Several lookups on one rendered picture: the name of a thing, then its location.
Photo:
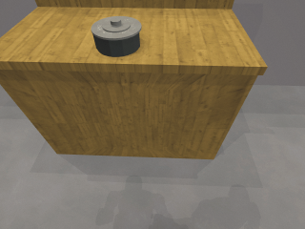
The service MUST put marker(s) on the knob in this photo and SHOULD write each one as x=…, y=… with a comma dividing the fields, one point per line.
x=115, y=21

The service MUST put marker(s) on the pot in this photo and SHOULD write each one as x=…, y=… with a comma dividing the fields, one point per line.
x=117, y=48

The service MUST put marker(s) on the table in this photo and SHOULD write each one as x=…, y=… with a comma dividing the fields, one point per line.
x=177, y=96

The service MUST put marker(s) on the lid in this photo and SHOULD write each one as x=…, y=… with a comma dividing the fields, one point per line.
x=128, y=28

